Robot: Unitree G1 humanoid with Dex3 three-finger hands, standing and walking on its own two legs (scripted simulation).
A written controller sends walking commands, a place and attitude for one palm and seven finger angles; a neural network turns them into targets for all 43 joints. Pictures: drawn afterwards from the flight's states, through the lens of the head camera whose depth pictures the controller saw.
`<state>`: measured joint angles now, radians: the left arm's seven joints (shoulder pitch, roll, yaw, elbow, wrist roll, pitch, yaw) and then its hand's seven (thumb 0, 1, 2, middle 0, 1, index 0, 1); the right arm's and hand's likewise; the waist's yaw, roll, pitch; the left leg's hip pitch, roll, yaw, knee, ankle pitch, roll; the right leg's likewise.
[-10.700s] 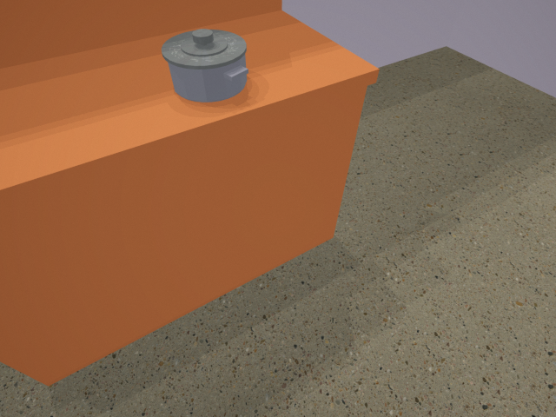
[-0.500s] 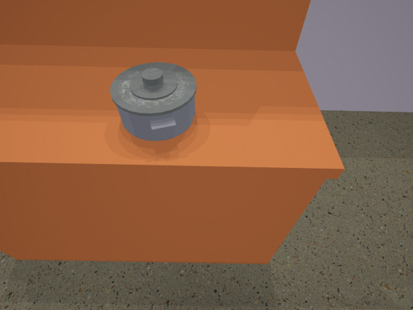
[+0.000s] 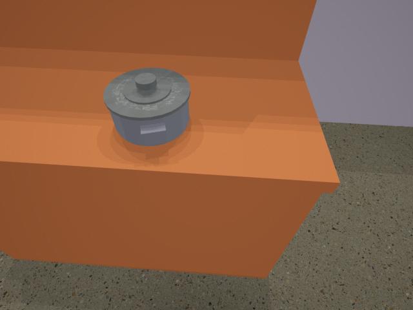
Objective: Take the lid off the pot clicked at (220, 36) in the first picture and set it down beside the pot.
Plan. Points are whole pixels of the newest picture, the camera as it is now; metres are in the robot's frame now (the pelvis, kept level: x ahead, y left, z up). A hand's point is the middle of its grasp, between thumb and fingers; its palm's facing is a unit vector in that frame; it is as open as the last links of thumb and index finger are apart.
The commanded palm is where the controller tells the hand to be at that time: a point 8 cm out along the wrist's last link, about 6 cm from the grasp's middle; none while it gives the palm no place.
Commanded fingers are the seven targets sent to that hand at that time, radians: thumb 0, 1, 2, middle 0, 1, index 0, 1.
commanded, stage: look again from close up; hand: left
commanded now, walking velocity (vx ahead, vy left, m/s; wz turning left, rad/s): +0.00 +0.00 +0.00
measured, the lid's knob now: (145, 81) +0.54 +0.18 +0.16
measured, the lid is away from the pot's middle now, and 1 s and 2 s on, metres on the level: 0.00 0.00 0.00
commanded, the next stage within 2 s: shuffle to correct the standing spot in 1.22 s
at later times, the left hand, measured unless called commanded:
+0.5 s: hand out of the picture -0.02 +0.22 -0.17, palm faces +0.02 -0.98 -0.19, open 7.4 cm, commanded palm none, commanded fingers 0.00 0.90 0.90 -0.20 -0.30 -0.20 -0.30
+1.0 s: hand out of the picture -0.08 +0.23 -0.17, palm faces +0.02 -0.98 -0.18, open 7.4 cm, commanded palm none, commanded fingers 0.00 0.90 0.90 -0.20 -0.30 -0.20 -0.30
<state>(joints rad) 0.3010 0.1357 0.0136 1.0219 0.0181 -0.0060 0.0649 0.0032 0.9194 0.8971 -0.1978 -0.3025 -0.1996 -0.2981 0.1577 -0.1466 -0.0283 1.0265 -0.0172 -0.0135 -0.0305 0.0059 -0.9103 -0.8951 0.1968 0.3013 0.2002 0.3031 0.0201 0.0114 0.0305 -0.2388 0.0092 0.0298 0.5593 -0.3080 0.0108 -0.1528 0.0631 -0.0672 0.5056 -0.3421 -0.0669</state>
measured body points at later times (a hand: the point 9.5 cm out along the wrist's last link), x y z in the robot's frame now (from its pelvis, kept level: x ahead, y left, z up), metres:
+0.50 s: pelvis -0.02 +0.05 +0.01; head -0.01 +0.05 +0.46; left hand -0.02 +0.27 -0.16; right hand -0.01 -0.18 -0.15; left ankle +0.00 +0.11 -0.73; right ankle -0.04 -0.07 -0.73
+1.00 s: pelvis -0.05 +0.07 +0.01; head -0.04 +0.07 +0.46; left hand -0.08 +0.28 -0.15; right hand -0.06 -0.14 -0.15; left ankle +0.00 +0.11 -0.73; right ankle -0.04 -0.07 -0.73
